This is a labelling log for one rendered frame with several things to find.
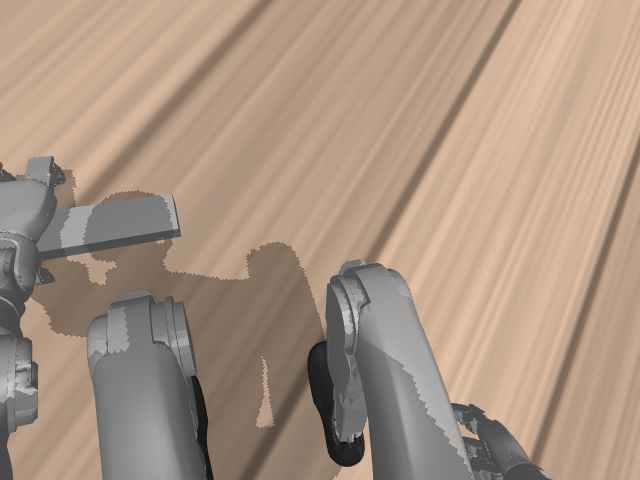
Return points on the right robot hand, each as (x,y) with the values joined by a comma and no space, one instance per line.
(496,451)

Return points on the carton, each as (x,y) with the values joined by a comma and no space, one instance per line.
(97,227)

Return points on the left robot foot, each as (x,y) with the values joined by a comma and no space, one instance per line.
(202,428)

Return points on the left robot arm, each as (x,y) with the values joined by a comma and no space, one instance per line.
(18,373)

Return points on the left robot hand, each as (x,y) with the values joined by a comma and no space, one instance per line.
(28,206)

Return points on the right robot foot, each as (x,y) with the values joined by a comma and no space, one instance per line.
(343,453)

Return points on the right robot arm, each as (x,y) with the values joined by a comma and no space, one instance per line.
(526,471)

